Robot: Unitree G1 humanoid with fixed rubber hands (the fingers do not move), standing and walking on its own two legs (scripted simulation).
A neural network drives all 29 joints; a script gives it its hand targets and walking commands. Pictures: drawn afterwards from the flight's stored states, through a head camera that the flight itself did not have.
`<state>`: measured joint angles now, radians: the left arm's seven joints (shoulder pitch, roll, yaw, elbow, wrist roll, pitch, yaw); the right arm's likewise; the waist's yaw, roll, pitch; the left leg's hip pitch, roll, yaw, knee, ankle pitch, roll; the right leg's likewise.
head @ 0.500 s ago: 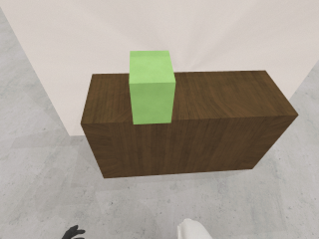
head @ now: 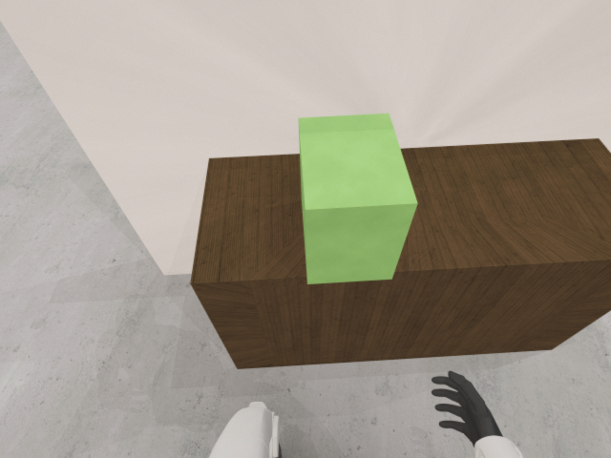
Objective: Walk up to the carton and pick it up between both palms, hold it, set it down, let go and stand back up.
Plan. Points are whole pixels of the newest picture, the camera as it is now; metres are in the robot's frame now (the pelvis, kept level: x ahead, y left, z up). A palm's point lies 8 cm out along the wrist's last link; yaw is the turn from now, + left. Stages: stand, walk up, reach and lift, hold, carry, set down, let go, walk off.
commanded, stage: walk up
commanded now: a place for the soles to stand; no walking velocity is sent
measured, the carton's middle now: (346, 201) +0.55 -0.04 -0.07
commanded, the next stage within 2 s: none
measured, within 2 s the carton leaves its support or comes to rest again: neither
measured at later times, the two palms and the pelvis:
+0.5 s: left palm (142, 363) +0.25 +0.28 -0.13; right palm out of the picture +0.12 -0.16 -0.07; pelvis +0.09 +0.08 +0.01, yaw -7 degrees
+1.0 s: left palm (191, 344) +0.27 +0.20 -0.09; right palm (478, 441) +0.16 -0.21 -0.11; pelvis +0.08 +0.02 +0.00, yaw -8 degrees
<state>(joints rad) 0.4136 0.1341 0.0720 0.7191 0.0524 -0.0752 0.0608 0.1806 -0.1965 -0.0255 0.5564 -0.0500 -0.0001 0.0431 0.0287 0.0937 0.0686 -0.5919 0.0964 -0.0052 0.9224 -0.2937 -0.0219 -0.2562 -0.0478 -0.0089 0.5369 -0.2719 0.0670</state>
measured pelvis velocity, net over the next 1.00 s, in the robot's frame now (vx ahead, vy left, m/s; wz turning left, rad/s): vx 0.08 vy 0.02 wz -0.14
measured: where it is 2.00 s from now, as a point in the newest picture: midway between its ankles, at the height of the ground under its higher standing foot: outside the picture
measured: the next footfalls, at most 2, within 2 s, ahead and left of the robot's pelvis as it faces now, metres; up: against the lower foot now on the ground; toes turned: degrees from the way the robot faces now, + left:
left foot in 0.06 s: +0.13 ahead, +0.11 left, +0.00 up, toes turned -5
right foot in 0.76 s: +0.14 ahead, -0.10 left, +0.00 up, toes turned -15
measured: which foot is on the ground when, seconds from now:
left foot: up 0.00-0.04, down 0.06-1.00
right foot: down 0.00-0.06, up 0.08-0.74, down 0.76-1.00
